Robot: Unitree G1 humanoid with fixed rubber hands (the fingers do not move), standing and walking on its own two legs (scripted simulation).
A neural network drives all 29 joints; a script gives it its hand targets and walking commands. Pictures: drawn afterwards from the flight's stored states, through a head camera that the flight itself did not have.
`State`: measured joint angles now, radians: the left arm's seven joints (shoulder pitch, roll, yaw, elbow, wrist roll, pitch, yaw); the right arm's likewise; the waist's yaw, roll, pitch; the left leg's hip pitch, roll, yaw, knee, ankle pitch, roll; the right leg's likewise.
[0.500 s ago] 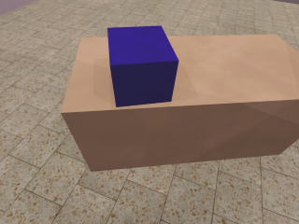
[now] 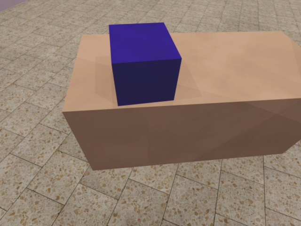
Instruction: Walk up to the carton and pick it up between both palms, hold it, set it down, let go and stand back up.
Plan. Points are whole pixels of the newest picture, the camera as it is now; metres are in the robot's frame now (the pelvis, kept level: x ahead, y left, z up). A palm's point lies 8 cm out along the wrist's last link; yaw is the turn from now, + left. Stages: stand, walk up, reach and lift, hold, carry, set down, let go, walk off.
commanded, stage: stand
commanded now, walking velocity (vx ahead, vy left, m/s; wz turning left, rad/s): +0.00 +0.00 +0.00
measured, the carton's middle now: (141, 62) +0.79 +0.03 -0.02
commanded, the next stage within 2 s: none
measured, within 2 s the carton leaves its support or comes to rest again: neither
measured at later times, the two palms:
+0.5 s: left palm out of the picture -0.01 +0.20 -0.15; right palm out of the picture -0.02 -0.19 -0.15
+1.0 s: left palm out of the picture -0.02 +0.19 -0.15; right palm out of the picture -0.01 -0.20 -0.15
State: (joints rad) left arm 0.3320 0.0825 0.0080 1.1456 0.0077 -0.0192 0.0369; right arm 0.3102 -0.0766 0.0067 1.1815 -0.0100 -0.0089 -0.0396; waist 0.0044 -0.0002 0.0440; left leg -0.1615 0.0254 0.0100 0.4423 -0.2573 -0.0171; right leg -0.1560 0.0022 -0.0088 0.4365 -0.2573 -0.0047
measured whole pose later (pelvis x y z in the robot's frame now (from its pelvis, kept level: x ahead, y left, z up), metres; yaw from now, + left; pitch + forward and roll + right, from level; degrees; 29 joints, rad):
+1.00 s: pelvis +0.01 -0.01 +0.00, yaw +0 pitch -2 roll +0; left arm 0.31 0.10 0.02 1.16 0.01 -0.02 0.04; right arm 0.30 -0.09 -0.01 1.17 -0.01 -0.01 -0.05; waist 0.01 0.00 0.04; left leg -0.12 0.04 0.01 0.42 -0.27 -0.03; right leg -0.12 0.01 -0.02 0.42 -0.27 -0.01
